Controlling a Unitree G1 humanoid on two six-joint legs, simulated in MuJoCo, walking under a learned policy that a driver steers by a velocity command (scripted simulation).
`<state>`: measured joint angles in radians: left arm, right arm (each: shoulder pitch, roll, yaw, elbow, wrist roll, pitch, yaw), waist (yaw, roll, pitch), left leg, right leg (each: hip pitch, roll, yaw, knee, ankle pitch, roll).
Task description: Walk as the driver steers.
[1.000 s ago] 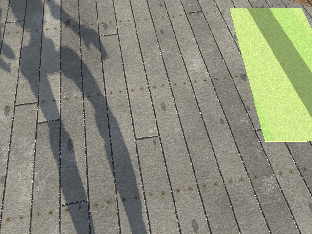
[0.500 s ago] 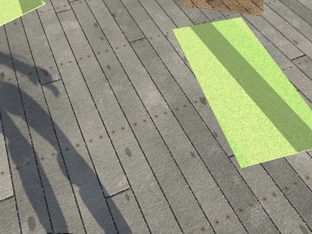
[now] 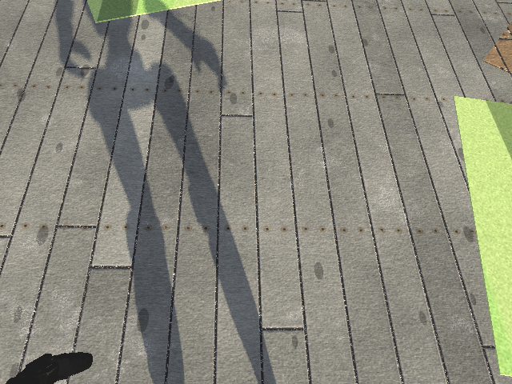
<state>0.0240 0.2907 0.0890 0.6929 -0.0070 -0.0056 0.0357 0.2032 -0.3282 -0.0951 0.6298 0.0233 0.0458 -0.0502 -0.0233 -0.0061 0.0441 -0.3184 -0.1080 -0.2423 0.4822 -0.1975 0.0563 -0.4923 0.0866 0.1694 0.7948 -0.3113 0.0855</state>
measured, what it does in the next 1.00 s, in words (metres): walks ahead, turning right: right foot, then left foot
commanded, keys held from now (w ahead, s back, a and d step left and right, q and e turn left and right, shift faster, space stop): q+shift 0.16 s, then e+shift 0.48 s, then w+e+shift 0.34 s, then w+q+shift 0.02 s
